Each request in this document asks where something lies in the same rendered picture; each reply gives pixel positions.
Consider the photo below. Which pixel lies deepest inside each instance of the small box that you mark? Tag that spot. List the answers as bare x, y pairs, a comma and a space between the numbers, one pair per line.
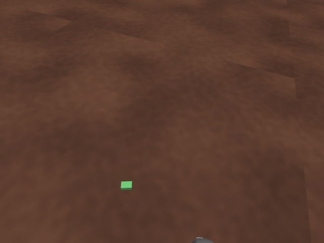
126, 185

